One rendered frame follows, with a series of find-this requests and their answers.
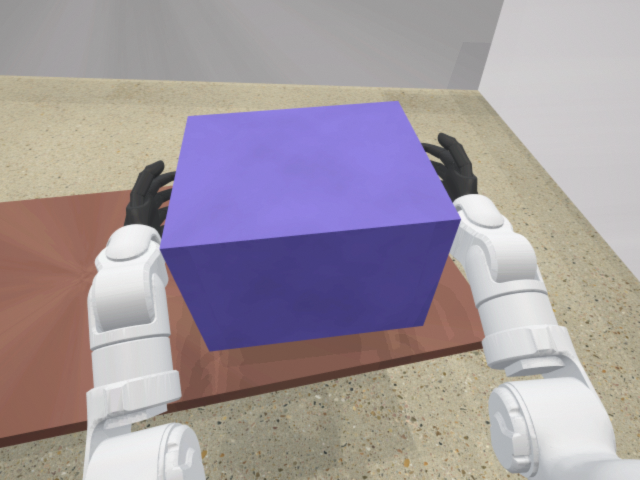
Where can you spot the robot left hand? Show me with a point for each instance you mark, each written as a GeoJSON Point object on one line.
{"type": "Point", "coordinates": [144, 204]}

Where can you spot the robot right hand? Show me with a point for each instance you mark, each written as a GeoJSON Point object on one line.
{"type": "Point", "coordinates": [456, 173]}

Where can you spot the robot right upper arm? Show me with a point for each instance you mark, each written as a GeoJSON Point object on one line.
{"type": "Point", "coordinates": [554, 429]}

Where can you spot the table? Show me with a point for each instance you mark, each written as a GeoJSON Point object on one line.
{"type": "Point", "coordinates": [48, 248]}

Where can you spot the carton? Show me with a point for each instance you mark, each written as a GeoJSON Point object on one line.
{"type": "Point", "coordinates": [305, 223]}

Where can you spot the left robot forearm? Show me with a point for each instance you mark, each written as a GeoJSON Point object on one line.
{"type": "Point", "coordinates": [129, 328]}

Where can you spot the robot left upper arm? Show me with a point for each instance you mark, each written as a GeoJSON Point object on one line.
{"type": "Point", "coordinates": [166, 452]}

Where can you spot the right robot forearm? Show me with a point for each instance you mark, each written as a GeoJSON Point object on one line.
{"type": "Point", "coordinates": [522, 335]}

